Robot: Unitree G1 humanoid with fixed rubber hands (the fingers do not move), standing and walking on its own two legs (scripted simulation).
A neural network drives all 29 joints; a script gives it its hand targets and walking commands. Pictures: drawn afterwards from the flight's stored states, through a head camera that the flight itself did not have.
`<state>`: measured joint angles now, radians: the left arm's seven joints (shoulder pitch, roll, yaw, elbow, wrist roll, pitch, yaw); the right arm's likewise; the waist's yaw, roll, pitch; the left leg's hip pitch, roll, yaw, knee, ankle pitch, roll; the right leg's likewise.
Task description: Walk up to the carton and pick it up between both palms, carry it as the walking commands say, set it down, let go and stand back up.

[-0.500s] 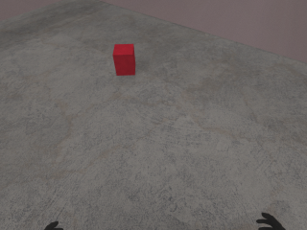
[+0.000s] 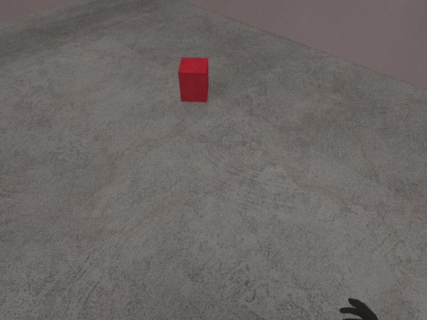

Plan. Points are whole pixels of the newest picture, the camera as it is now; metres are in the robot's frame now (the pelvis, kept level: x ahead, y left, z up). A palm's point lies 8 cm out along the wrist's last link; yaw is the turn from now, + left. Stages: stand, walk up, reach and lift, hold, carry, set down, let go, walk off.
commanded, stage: walk up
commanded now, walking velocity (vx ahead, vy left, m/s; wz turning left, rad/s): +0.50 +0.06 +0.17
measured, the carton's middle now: (194, 80) +1.82 +0.17 -0.66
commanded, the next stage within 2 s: none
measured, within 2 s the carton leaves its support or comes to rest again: neither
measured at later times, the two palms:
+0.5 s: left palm (136, 199) +0.42 +0.23 -0.13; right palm out of the picture +0.13 -0.26 -0.15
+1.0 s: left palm (122, 218) +0.37 +0.25 -0.12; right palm (276, 139) +0.65 -0.18 -0.13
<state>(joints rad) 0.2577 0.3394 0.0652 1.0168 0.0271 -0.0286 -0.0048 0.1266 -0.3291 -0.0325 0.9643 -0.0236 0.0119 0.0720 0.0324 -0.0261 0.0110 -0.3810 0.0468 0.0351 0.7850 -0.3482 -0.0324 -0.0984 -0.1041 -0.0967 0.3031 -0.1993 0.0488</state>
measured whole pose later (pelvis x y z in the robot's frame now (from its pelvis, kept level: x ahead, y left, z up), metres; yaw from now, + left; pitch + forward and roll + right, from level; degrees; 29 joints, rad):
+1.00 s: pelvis +0.48 +0.02 -0.01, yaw +2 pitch +1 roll +1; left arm 0.49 0.18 0.06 1.04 0.02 -0.07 0.01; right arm 0.03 -0.21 -0.02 0.90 -0.03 0.00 0.08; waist 0.08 0.02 0.06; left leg -0.52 0.11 0.10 0.58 -0.05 -0.04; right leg 0.04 -0.11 -0.14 0.26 -0.30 0.06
